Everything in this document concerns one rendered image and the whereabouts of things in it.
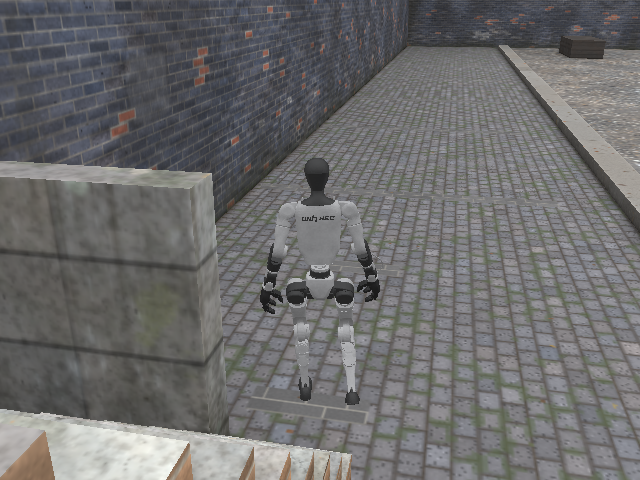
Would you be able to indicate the stairs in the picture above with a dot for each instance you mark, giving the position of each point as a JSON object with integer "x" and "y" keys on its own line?
{"x": 55, "y": 447}

